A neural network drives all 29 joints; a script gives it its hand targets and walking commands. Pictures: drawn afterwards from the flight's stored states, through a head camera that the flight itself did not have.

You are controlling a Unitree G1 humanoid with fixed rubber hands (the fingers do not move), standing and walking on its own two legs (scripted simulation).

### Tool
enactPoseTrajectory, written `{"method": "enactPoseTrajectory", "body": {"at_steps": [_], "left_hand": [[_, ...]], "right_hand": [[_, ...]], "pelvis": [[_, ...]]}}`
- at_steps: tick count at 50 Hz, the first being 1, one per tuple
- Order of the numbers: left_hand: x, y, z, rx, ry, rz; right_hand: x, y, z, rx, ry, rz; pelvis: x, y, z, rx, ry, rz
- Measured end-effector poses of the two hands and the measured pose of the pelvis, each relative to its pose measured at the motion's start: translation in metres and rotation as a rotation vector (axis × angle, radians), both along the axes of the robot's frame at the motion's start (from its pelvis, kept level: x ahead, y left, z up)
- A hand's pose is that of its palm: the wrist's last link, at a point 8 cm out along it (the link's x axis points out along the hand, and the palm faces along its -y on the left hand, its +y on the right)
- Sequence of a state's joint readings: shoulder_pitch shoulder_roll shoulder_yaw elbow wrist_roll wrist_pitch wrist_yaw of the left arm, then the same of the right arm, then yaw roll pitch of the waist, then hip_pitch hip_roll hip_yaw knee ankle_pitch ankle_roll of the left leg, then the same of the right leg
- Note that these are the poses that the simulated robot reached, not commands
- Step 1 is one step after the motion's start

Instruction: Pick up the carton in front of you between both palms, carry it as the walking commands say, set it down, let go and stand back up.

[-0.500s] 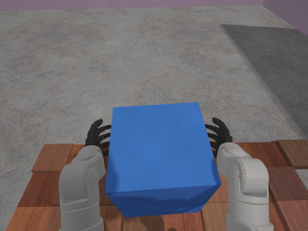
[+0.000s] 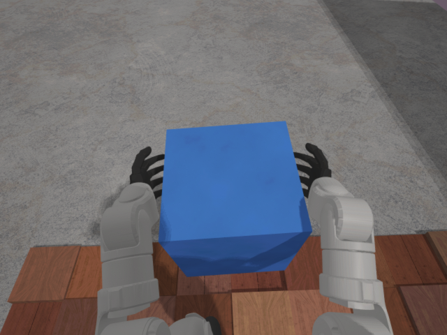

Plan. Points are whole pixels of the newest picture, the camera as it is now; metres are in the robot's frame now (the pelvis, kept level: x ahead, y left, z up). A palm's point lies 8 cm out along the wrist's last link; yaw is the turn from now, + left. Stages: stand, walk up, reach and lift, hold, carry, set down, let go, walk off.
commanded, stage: carry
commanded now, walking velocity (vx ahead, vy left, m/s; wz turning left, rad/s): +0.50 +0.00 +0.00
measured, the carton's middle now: (231, 206) +0.34 +0.00 +0.02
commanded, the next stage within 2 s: none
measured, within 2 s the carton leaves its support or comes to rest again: neither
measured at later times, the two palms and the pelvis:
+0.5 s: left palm (177, 70) +0.68 +0.11 +0.11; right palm (298, 62) +0.69 -0.19 +0.11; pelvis +0.35 -0.05 -0.01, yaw +0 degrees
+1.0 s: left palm (180, 22) +1.01 +0.13 +0.09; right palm (272, 20) +0.98 -0.17 +0.09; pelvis +0.66 -0.01 -0.02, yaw +0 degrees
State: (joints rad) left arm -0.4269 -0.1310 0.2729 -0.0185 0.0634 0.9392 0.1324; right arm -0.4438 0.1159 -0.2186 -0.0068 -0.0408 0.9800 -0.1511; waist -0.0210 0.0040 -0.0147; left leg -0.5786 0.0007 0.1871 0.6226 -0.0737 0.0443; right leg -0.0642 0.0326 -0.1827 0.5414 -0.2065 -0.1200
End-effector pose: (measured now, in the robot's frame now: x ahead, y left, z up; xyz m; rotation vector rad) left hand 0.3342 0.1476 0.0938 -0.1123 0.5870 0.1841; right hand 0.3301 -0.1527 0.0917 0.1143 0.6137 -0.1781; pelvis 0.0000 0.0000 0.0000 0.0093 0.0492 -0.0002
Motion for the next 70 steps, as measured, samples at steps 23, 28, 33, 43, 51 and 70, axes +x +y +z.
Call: {"method": "enactPoseTrajectory", "body": {"at_steps": [23,28,33,43,51,70], "left_hand": [[0.326,-0.040,0.026,0.010,-0.061,0.011],[0.368,-0.029,0.009,-0.007,0.028,0.080],[0.431,-0.018,0.033,-0.025,-0.065,0.109],[0.593,0.001,0.038,-0.009,-0.118,0.026],[0.683,-0.021,-0.010,-0.082,0.059,-0.025],[0.893,-0.019,-0.047,-0.033,0.061,0.084]], "right_hand": [[0.335,-0.040,0.031,-0.017,-0.066,0.031],[0.394,-0.030,0.011,0.017,0.024,0.064],[0.460,-0.019,0.031,0.035,-0.067,0.060],[0.603,-0.001,0.043,-0.040,-0.125,0.040],[0.664,-0.020,-0.004,0.004,0.054,-0.075],[0.916,-0.018,-0.043,0.012,0.059,0.060]], "pelvis": [[0.332,-0.043,-0.012,-0.019,0.012,-0.003],[0.385,-0.053,-0.005,-0.015,0.024,0.008],[0.440,-0.052,0.001,-0.021,0.047,0.013],[0.587,-0.021,-0.031,-0.021,0.044,0.020],[0.671,-0.006,-0.022,-0.027,0.060,0.002],[0.924,-0.043,-0.032,-0.005,0.056,0.022]]}}
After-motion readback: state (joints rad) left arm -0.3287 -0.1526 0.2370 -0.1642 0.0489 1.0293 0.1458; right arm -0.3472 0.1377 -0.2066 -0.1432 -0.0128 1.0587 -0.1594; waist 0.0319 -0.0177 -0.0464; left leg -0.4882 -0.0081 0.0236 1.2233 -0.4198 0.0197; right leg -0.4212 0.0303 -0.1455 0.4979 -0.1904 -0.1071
